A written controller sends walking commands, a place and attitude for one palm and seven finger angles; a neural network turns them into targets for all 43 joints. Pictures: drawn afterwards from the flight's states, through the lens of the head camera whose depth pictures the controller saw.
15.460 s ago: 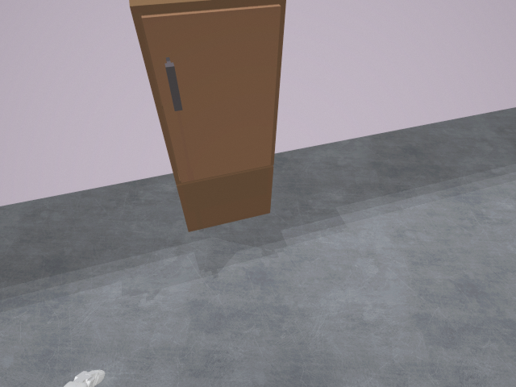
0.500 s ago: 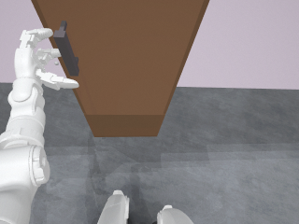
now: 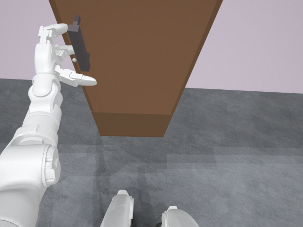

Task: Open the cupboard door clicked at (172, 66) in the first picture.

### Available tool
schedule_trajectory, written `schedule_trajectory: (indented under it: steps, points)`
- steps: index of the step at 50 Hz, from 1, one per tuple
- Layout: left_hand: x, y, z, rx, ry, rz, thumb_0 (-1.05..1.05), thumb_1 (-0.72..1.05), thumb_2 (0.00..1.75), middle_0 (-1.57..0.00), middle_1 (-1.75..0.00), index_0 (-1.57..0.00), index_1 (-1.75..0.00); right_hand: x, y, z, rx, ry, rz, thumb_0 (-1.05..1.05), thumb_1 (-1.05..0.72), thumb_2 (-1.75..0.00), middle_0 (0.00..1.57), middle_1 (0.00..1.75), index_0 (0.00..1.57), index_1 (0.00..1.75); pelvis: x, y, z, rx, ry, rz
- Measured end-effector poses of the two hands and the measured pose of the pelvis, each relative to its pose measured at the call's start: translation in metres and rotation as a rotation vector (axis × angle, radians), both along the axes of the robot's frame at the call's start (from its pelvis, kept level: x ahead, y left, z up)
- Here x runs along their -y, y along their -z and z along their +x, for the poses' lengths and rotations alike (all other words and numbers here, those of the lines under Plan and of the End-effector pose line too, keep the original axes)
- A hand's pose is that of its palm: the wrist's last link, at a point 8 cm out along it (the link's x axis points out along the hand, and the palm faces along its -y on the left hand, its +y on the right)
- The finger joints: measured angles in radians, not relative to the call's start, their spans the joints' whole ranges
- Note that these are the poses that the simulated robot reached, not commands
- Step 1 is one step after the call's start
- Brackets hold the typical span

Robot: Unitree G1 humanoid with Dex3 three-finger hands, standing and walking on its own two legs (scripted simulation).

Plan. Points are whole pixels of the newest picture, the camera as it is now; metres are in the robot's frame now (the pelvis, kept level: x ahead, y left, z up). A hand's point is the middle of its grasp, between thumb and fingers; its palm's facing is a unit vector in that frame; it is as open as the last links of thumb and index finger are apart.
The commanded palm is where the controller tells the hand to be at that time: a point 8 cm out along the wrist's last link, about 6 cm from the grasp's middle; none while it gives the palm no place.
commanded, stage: slide the fingers in behind the handle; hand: left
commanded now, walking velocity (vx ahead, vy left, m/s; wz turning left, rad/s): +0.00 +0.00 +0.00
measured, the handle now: (81, 45) +0.56 +0.20 +0.09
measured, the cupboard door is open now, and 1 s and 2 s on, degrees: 0 0 46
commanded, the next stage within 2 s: close the thumb around the handle in 0.08 s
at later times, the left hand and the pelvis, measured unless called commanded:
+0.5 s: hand (87, 56) +0.52 +0.18 +0.09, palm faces +0.07 -1.00 -0.01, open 10.9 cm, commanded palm +0.50 +0.21 +0.09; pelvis +0.00 -0.01 +0.00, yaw -3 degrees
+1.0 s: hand (89, 56) +0.52 +0.18 +0.09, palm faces +0.07 -1.00 +0.00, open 5.7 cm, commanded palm +0.50 +0.21 +0.09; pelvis +0.02 -0.02 +0.01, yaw -3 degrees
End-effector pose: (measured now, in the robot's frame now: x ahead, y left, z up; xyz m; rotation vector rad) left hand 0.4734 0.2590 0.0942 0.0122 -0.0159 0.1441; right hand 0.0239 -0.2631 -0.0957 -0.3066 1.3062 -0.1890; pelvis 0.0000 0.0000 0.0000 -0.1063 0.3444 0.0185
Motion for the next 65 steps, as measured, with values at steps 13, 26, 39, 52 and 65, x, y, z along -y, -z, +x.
schedule_trajectory:
  steps: [13, 26, 39, 52, 65]
  points:
    - [0.028, -0.001, 0.014, -0.012, 0.052, 0.006, -0.01, -0.48, 0.30, -0.28, -1.21, -0.28, -1.23, -0.002, -0.001, -0.017, 0.040, 0.060, 0.009, 0.00, -0.91, -0.90, 0.20, 0.30, 0.21, 0.30, 0.000, 0.000, -0.002, 0.000, 0.043, 0.015]
    - [0.027, 0.000, 0.021, -0.015, 0.072, -0.003, -0.01, -0.01, 0.51, -0.35, -1.29, -0.36, -1.28, 0.006, -0.002, -0.044, -0.056, 0.128, 0.001, 0.00, -0.91, -0.90, 0.20, 0.30, 0.21, 0.30, 0.008, -0.002, 0.004, -0.007, 0.060, 0.022]
    - [0.028, 0.001, 0.023, -0.021, 0.072, -0.008, 0.00, 0.67, 0.80, -0.38, -1.33, -0.39, -1.33, 0.017, -0.005, -0.021, -0.028, 0.125, -0.007, 0.00, -0.91, -0.90, 0.20, 0.30, 0.21, 0.30, 0.015, -0.005, 0.013, -0.009, 0.061, 0.027]
    - [0.031, 0.001, 0.022, -0.022, 0.081, -0.015, 0.00, 0.74, 0.82, -0.39, -1.34, -0.36, -1.34, 0.017, -0.004, 0.002, 0.020, 0.122, 0.010, 0.00, -0.91, -0.90, 0.20, 0.30, 0.21, 0.30, 0.017, -0.006, 0.019, -0.003, 0.070, 0.034]
    - [0.037, 0.001, -0.008, -0.009, 0.117, 0.003, 0.00, 0.75, 0.77, -0.39, -1.35, -0.36, -1.34, 0.010, -0.012, 0.016, 0.071, 0.164, 0.053, 0.00, -0.91, -0.90, 0.20, 0.30, 0.21, 0.30, 0.014, -0.018, 0.032, 0.035, 0.099, 0.051]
